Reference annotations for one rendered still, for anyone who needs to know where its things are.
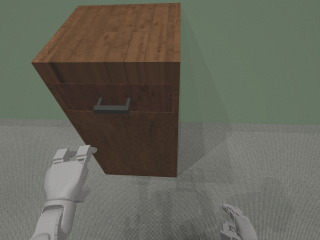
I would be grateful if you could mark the handle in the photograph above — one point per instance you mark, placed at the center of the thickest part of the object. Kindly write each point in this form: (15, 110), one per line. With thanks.
(112, 109)

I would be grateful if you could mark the left robot forearm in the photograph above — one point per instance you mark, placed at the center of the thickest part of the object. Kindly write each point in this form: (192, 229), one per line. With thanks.
(56, 220)

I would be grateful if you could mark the cabinet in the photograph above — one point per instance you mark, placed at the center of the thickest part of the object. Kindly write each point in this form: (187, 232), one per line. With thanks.
(121, 43)

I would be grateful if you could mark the robot left hand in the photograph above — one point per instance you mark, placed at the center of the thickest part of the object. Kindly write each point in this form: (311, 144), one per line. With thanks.
(65, 179)

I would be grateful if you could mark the drawer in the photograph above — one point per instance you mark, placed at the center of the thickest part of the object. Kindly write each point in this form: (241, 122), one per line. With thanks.
(145, 97)

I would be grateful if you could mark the robot right hand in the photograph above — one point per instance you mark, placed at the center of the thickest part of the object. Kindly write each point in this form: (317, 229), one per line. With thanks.
(241, 230)

